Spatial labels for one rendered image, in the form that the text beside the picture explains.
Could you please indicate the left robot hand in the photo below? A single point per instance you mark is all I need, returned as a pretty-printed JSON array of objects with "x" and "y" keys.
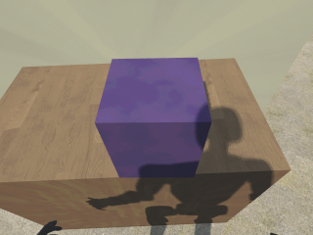
[{"x": 50, "y": 227}]

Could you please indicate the pedestal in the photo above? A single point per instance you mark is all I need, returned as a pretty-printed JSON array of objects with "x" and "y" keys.
[{"x": 54, "y": 164}]

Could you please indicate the carton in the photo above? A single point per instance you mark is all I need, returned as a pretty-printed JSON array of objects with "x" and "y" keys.
[{"x": 154, "y": 117}]

